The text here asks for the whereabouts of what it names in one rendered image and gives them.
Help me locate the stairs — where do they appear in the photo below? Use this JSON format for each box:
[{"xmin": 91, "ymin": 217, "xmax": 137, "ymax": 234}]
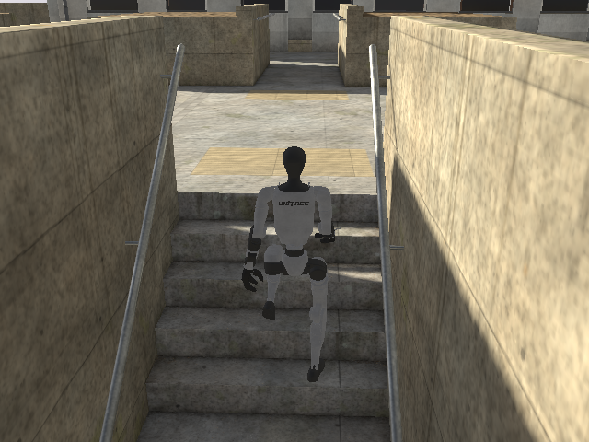
[{"xmin": 136, "ymin": 192, "xmax": 391, "ymax": 442}]

